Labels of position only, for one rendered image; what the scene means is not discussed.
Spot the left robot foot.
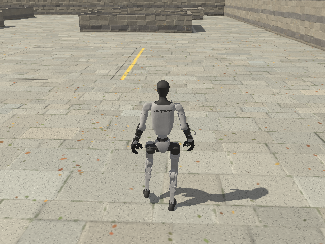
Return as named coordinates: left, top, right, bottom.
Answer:
left=143, top=189, right=150, bottom=198

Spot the robot right hand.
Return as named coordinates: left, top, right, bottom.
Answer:
left=183, top=140, right=195, bottom=151

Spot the right robot upper arm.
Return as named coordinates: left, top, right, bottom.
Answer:
left=173, top=103, right=188, bottom=131

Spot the robot left thigh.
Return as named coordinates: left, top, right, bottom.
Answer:
left=145, top=141, right=156, bottom=166

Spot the robot right forearm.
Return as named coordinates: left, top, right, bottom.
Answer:
left=183, top=123, right=193, bottom=142

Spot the robot left forearm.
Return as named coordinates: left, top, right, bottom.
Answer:
left=132, top=123, right=143, bottom=144

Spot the robot left hand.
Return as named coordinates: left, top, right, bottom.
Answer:
left=131, top=143, right=142, bottom=154

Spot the left robot upper arm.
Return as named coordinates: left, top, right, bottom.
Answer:
left=138, top=102, right=152, bottom=131

